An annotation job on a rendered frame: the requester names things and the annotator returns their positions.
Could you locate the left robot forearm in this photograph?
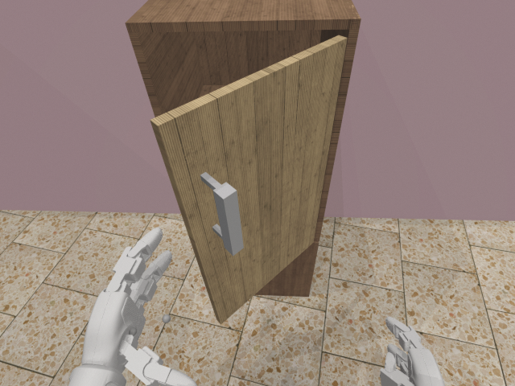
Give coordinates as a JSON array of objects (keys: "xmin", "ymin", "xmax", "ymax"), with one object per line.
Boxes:
[{"xmin": 69, "ymin": 364, "xmax": 126, "ymax": 386}]

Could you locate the handle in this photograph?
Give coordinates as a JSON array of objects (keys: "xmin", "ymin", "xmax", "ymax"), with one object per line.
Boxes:
[{"xmin": 200, "ymin": 172, "xmax": 244, "ymax": 256}]

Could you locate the cupboard door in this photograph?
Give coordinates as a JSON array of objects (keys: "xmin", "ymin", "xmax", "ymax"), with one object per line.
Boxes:
[{"xmin": 150, "ymin": 35, "xmax": 348, "ymax": 324}]

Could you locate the right robot hand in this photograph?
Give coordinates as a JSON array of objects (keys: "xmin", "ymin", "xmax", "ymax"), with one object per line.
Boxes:
[{"xmin": 380, "ymin": 317, "xmax": 445, "ymax": 386}]

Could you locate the left robot hand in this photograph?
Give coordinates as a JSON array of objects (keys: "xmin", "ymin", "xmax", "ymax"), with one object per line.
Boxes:
[{"xmin": 81, "ymin": 227, "xmax": 197, "ymax": 386}]

